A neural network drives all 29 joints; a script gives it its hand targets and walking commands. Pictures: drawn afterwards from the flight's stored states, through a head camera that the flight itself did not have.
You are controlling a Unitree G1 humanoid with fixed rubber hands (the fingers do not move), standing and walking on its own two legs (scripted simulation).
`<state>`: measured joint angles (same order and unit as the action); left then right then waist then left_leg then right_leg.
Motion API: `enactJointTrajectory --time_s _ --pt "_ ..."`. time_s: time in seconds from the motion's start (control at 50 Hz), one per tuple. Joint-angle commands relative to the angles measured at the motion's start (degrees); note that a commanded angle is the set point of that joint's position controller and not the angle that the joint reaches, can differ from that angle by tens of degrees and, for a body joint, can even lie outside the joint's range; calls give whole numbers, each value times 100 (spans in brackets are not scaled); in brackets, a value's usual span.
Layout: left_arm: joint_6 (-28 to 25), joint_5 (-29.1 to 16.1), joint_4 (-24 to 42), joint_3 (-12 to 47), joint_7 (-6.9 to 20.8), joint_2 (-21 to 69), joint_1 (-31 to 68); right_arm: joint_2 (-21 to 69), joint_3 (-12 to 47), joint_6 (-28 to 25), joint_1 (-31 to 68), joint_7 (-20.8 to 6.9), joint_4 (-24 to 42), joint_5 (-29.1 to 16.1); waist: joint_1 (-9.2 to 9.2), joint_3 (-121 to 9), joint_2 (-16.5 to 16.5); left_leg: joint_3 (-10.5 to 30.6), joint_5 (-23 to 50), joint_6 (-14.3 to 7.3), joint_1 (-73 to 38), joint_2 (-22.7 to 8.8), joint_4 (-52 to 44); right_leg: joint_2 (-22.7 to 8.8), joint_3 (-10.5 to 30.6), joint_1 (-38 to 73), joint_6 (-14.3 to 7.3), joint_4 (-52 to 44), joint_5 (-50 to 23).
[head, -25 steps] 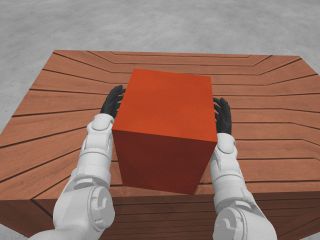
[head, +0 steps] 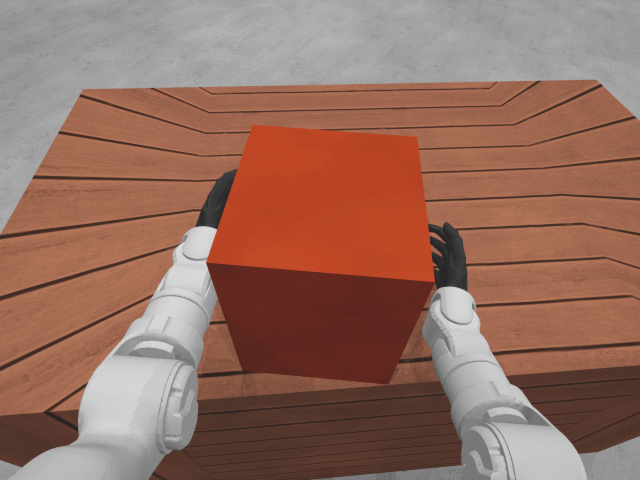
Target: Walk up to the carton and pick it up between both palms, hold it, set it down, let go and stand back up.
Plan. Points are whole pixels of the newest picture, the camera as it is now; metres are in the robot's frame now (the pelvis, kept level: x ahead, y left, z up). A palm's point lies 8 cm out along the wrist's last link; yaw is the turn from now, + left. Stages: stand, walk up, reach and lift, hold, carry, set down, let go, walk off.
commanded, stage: set down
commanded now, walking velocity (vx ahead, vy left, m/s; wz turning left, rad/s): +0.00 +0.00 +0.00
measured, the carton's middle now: (324, 261) +0.38 -0.03 +0.07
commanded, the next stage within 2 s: none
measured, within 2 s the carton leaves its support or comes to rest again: neither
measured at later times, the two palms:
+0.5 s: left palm (199, 214) +0.42 +0.12 +0.13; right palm (496, 255) +0.35 -0.23 +0.10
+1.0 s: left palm (183, 152) +0.43 +0.12 +0.21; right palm (550, 195) +0.34 -0.25 +0.20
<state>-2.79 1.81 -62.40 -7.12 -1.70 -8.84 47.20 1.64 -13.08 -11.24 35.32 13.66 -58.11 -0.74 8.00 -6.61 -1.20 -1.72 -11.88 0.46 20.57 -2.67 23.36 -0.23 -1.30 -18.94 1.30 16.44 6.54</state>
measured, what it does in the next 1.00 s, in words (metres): stands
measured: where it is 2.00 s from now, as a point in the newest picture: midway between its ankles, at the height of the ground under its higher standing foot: outside the picture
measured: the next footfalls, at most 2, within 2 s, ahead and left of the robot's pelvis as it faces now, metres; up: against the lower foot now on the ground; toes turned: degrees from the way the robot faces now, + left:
none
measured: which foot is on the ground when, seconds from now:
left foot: down 0.00-1.00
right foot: down 0.00-1.00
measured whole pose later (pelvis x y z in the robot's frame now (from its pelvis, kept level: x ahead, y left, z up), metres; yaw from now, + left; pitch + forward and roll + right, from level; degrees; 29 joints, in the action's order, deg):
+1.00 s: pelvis -0.04 -0.02 +0.00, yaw -1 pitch +6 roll +0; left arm 12.5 -22.2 -67.7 9.3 1.9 -26.2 63.7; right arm -11.5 -0.9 17.7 56.6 13.2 -52.1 -20.6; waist 11.0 -8.8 0.5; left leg 0.4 -9.5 1.4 20.0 -1.6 23.8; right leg 0.2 -0.4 -21.7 -0.3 22.1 6.1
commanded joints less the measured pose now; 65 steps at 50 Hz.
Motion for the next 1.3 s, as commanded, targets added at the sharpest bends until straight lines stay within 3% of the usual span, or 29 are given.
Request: enactJointTrajectory --time_s 0.0,0.06,0.08,0.12,0.14,0.2,0.22,0.24,0.26,0.28,0.32,0.36,0.4,0.46,0.54,0.58,0.72,0.74,0.8,0.82,0.84,0.86,0.92,0.96,1.0,1.02,1.08,1.18,1.28 --pt "-387 -329 1129 145 -24 -583 2674 -809 604 -456 3003 83 2013 -504 27 -4159 32 -143 2780 311 -1149 377 484 278 -179 2046 227 802 -4168" --pt "-198 -424 1092 117 78 -801 2589 -1020 759 -103 2656 67 1588 -858 93 -3331 221 -59 2556 273 -1231 357 364 270 -167 1795 243 690 -3852" --pt "-155 -499 1015 132 122 -941 2715 -1056 821 20 2757 61 1528 -928 55 -2964 356 -59 2126 217 -1159 334 225 280 -173 1585 243 567 -3233" --pt "-122 -634 780 311 188 -993 2909 -934 852 351 2611 11 1014 -957 97 -2384 247 -40 1296 125 -1219 336 49 256 -192 1023 179 364 -2024" --pt "-117 -662 628 345 214 -1025 2938 -937 864 458 2571 -40 757 -990 60 -2147 31 0 1231 144 -1264 301 21 248 -210 787 129 358 -1722" --pt "-159 -803 1347 488 127 -1232 3248 -1332 788 444 2700 -171 965 -1193 13 -2985 -766 84 2277 384 -1990 242 331 344 -284 465 -8 441 -1898" --pt "-89 -923 2161 718 -1 -1118 3301 -1749 740 398 2706 -267 1199 -1402 119 -3677 -1303 189 3028 584 -2676 166 482 457 -363 275 -69 443 -2157" --pt "39 -932 1633 742 -43 -1011 3024 -1699 902 460 2646 -315 859 -1537 32 -3227 -1234 191 3241 592 -2713 128 640 490 -361 -53 -99 380 -1912" --pt "118 -947 1645 692 -26 -975 3021 -1697 816 507 2741 -343 915 -1516 -2 -3025 -1122 180 3186 573 -2673 109 677 480 -396 -159 -114 340 -1753" --pt "208 -1006 1540 766 -4 -1012 3092 -1791 700 607 2862 -342 812 -1469 137 -2842 -1050 191 2518 527 -2470 128 565 450 -419 -144 -144 297 -1347" --pt "248 -1202 1097 952 65 -1049 3320 -1647 621 813 3105 -332 765 -1318 272 -2184 -537 225 1106 303 -1680 175 281 330 -383 -139 -92 341 -724" --pt "254 -1438 1394 1153 85 -1251 3551 -1853 514 850 3414 -286 1402 -1233 393 -2711 -506 248 1155 261 -1673 227 283 294 -381 0 -62 484 -1058" --pt "349 -1629 1855 1179 77 -1394 3694 -1954 604 883 3594 -232 1964 -1438 416 -3485 -531 252 1918 283 -1998 273 540 358 -370 227 -22 597 -1809" --pt "661 -1710 1686 1048 128 -1768 3527 -2218 766 1124 3609 -163 1970 -1681 387 -3505 -278 235 2026 250 -1970 269 575 383 -320 501 23 611 -2127" --pt "864 -1840 1214 1033 260 -2116 3694 -2159 863 1489 3844 -79 1959 -1707 417 -3013 270 227 1066 11 -1357 324 237 282 -231 707 114 582 -1602" --pt "921 -1967 1015 1070 254 -2317 4043 -2199 1006 1677 4176 -84 2046 -1804 270 -2967 227 188 714 -65 -1105 341 111 222 -142 790 125 599 -1322" --pt "917 -2251 427 1318 315 -2594 4515 -1925 1384 2268 4498 -134 1675 -2106 109 -2487 -27 150 -207 -272 -552 375 -168 25 145 1039 -30 510 -374" --pt "917 -2300 328 1444 321 -2562 4668 -1976 1324 2326 4637 -132 1532 -2095 203 -2495 -115 146 -307 -250 -580 362 -204 28 123 1005 -47 494 -289" --pt "901 -2421 124 1531 334 -2709 4918 -1975 1255 2461 4851 -156 1410 -2066 197 -2493 -129 150 -461 -275 -439 373 -203 -3 185 971 -77 477 -2" --pt "905 -2482 508 1610 309 -2731 5098 -2067 1201 2477 4939 -150 1680 -2064 248 -2785 -229 153 -360 -238 -591 372 -212 16 133 1012 -85 482 -160" --pt "973 -2495 119 1606 299 -2729 4876 -2059 1217 2535 4896 -160 1440 -2061 253 -2605 -95 183 -388 -255 -527 356 -200 37 140 999 -101 477 -177" --pt "975 -2522 570 1599 290 -2706 4951 -2095 1117 2524 4976 -140 1741 -2029 266 -2851 -70 161 -277 -244 -674 362 -212 41 125 1083 -99 436 -308" --pt "1199 -2425 372 1436 340 -2786 4753 -2118 1029 2629 4884 -61 1662 -1940 342 -2766 70 153 -23 -207 -708 360 -215 74 95 1250 -48 448 -808" --pt "1292 -2356 829 1303 361 -2858 4880 -2141 957 2638 4951 4 2040 -1895 327 -2998 79 135 311 -150 -749 394 -226 100 93 1576 -25 466 -1351" --pt "1492 -2221 933 1218 369 -2871 4631 -2250 893 2677 4817 44 2048 -1915 397 -2999 -36 143 715 -83 -954 420 -209 143 73 1726 -8 486 -1821" --pt "1602 -2140 1479 1071 365 -2901 4712 -2305 843 2678 4810 69 2440 -1949 314 -3229 -147 104 1006 -15 -1140 432 -172 181 67 1897 -7 455 -2104" --pt "2022 -2014 1534 888 415 -2933 4481 -2299 918 2835 4713 91 2382 -2081 342 -2788 -28 90 1183 25 -1251 426 -160 231 8 1845 27 377 -2201" --pt "2464 -1837 2294 801 389 -2681 4036 -2438 760 2965 4103 3 2590 -2199 365 -2641 -566 144 1644 192 -1994 323 -129 367 -158 1439 -99 181 -1881" --pt "2857 -1611 3076 615 483 -2626 3464 -2445 892 3101 3534 -127 2895 -2327 328 -2143 -454 119 1782 230 -2097 296 -230 432 -222 1741 -123 146 -1843"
